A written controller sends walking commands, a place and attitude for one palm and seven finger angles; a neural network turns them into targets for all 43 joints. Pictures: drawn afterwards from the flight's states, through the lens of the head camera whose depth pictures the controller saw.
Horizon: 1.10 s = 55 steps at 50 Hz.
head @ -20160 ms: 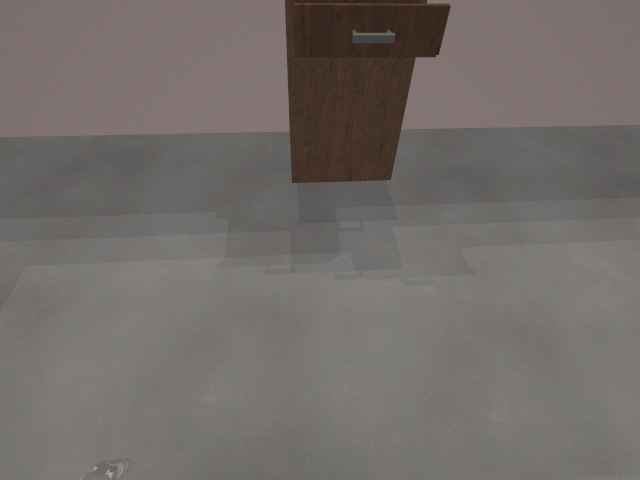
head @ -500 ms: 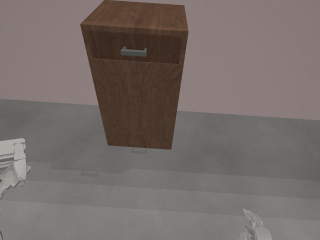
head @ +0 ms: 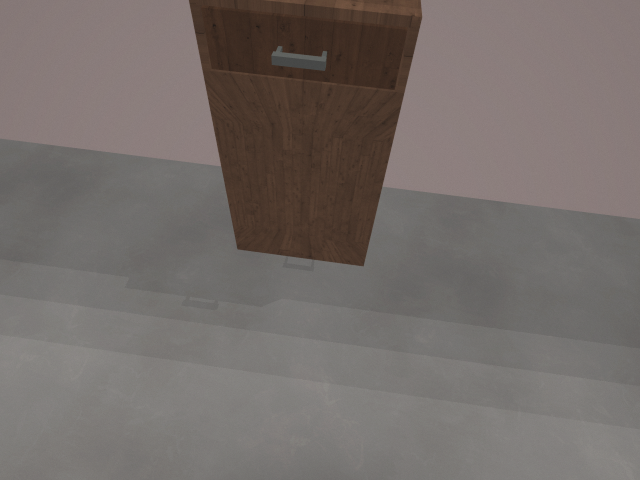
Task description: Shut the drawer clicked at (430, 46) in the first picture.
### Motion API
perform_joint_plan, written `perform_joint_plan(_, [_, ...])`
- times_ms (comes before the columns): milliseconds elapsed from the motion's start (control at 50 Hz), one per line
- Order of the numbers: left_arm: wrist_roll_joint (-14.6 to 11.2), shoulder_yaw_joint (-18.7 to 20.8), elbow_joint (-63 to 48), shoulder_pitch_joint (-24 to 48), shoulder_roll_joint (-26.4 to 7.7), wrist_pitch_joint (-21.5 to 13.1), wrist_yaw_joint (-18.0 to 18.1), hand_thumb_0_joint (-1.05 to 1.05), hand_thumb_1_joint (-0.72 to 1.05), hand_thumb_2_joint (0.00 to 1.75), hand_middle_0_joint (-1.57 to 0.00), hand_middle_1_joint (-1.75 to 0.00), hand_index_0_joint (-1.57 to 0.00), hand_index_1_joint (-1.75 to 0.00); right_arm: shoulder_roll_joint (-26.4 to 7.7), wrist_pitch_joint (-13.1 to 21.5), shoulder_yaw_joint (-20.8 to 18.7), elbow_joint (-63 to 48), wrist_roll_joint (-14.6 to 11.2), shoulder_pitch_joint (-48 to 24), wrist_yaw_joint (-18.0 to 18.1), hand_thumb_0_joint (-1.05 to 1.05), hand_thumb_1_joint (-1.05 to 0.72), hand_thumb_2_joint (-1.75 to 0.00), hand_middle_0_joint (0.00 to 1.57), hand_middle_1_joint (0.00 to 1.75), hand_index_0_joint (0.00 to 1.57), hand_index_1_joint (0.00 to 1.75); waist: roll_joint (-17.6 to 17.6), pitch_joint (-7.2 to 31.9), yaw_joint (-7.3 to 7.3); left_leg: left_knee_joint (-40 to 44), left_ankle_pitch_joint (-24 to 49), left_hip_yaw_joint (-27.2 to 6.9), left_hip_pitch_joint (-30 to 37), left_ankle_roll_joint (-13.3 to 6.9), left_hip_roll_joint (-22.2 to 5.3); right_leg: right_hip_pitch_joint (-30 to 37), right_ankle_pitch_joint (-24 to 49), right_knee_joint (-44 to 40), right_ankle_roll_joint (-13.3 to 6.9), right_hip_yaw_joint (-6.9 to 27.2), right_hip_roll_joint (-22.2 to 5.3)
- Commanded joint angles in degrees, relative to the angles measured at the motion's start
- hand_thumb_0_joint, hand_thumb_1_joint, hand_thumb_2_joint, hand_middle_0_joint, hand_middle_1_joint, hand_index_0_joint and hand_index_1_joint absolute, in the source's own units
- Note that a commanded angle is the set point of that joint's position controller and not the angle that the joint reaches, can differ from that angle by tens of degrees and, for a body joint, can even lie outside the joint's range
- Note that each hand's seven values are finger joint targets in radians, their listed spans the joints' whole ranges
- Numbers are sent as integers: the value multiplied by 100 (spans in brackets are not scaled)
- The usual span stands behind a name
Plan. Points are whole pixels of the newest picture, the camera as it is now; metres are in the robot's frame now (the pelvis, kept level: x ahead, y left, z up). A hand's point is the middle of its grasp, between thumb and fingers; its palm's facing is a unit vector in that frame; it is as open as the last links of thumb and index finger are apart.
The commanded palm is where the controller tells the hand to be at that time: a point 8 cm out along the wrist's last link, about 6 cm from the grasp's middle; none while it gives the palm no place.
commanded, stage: let the arm hang, fingers relaxed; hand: left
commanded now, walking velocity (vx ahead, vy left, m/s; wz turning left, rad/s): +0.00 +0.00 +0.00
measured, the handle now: (300, 56) +0.94 +0.10 +0.05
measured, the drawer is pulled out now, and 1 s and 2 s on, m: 0.00 0.00 0.00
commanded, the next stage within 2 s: look to check the result in 0.76 s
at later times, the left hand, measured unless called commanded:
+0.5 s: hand out of the picture -0.02 +0.18 -0.16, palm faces +0.01 -0.98 -0.19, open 7.1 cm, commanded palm none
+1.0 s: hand out of the picture -0.03 +0.17 -0.16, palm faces +0.02 -0.98 -0.18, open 7.4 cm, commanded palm none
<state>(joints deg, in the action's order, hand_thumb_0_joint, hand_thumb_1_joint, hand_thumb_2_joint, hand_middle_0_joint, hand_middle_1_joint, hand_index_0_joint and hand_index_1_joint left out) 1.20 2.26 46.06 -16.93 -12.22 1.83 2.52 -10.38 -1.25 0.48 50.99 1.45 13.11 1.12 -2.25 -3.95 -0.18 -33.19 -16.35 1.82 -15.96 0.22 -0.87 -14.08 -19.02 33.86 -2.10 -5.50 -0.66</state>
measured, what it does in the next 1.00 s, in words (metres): stands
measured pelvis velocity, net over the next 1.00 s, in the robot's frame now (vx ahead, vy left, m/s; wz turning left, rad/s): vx -0.02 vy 0.01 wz -0.03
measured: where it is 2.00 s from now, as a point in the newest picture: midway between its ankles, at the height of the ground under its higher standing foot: outside the picture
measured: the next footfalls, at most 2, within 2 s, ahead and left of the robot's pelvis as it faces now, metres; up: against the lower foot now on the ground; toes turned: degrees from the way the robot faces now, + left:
none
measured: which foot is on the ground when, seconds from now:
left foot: down 0.00-1.00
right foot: down 0.00-1.00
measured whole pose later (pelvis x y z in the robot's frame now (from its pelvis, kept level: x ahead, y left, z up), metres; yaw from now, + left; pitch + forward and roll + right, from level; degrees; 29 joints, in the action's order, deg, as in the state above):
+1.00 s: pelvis -0.02 +0.01 +0.01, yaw -2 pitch -2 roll +0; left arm 0.4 0.7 66.2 -17.2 -6.2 -0.2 2.3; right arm -5.9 -0.9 -0.7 65.1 1.0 18.3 2.4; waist 0.9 -2.4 0.4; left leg -24.4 -10.9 3.5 -11.8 -0.4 -1.2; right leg -10.4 -12.6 24.7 -1.6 -3.9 0.1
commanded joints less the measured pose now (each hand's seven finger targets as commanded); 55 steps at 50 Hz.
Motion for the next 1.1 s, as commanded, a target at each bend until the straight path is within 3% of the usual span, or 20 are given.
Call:
perform_joint_plan(0, [-60, 52, 210, -6, -580, -169, -101, 0, 90, 90, -68, -82, -68, -82, -553, 95, -175, -53, -3, 22, 46, 0, -90, -90, 20, 30, 20, 30, 1360, 471, 17, 891, 1095, -506, 237, -249, -462, 426, 1114, -1030, -63, 689, -514])
perform_joint_plan(40, [-51, 8, 500, 18, -563, -176, -113, 0, 90, 90, -60, -73, -60, -73, -570, 60, -195, 85, -27, 90, 50, 0, -90, -90, 20, 30, 20, 30, 802, 307, 40, 996, 682, -549, 247, -241, -492, 335, 743, -1332, -71, 708, -510])
perform_joint_plan(100, [-56, -45, 879, 54, -522, -189, -125, 0, 90, 90, -48, -60, -48, -60, -587, 42, -198, 344, -29, 243, 50, 0, -90, -90, 20, 30, 20, 30, 400, 120, 80, 1164, 337, -546, 339, -233, -478, 131, 327, -1585, -105, 746, -527])
perform_joint_plan(200, [-63, -88, 1319, -28, -432, -181, -108, 0, 90, 90, -28, -39, -28, -39, -520, 31, -180, 693, -25, 451, 55, 0, -90, -90, 20, 30, 20, 30, 248, -156, 89, 1397, -37, -539, 334, -235, -477, -96, -94, -1726, -94, 746, -503])
perform_joint_plan(240, [-59, -81, 1445, -91, -409, -196, -96, 0, 90, 90, -20, -30, -20, -30, -459, 45, -180, 816, -30, 547, 59, 0, -90, -90, 20, 30, 20, 30, 119, -79, 79, 1399, 24, -501, 360, -239, -475, -29, -76, -1745, -92, 748, -516])
perform_joint_plan(340, [-70, -81, 1681, -177, -283, -213, -68, 0, 90, 90, -20, -30, -20, -30, -329, 84, -150, 1059, -31, 720, 82, 0, -90, -90, 20, 30, 20, 30, 309, -84, 66, 1460, 209, -477, 341, -232, -485, 35, 148, -1636, -82, 709, -499])
perform_joint_plan(440, [-69, -76, 1819, -283, -154, -210, -41, 0, 90, 90, -20, -30, -20, -30, -173, 85, -139, 1215, -34, 834, 101, 0, -90, -90, 20, 30, 20, 30, 274, -277, 41, 1490, 206, -453, 238, -231, -468, -2, 163, -1635, -83, 697, -505])
perform_joint_plan(640, [-72, -43, 1887, -351, 2, -239, -7, 0, 90, 90, -20, -30, -20, -30, 15, 99, -164, 1342, -31, 1062, 127, 0, -90, -90, 20, 30, 20, 30, 301, -178, 62, 1401, 350, -400, 284, -223, -463, 18, 274, -1602, -102, 712, -505])
perform_joint_plan(700, [-76, -44, 1896, -354, 37, -241, -6, 0, 90, 90, -20, -30, -20, -30, 19, 106, -165, 1363, -31, 1085, 136, 0, -90, -90, 20, 30, 20, 30, 430, -202, 67, 1442, 300, -427, 264, -222, -481, 8, 327, -1574, -95, 708, -480])
perform_joint_plan(1080, [-60, -27, 1911, -326, -15, -287, -4, 0, 90, 90, -20, -30, -20, -30, -59, 100, -205, 1344, -35, 959, 129, 0, -90, -90, 20, 30, 20, 30, 304, -241, 108, 1368, 438, -333, 439, -193, -491, -103, 353, -1693, -82, 801, -497])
